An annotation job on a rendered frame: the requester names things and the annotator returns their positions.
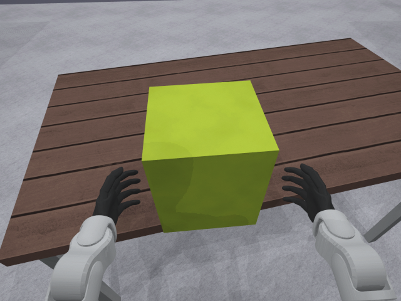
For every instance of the left robot hand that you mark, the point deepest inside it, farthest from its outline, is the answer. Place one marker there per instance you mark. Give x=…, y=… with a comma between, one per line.
x=109, y=200

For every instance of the left robot forearm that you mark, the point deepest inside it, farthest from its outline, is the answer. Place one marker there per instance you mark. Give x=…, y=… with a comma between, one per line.
x=78, y=274

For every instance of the right robot forearm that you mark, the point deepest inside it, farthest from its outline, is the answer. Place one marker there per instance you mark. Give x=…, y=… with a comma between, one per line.
x=358, y=269

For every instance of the carton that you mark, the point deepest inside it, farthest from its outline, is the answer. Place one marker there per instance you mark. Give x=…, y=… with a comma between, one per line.
x=208, y=155

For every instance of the right robot hand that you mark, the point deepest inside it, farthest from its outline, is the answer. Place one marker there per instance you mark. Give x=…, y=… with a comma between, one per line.
x=315, y=196

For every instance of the table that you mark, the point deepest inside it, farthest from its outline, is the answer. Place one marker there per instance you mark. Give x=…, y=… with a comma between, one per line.
x=332, y=105

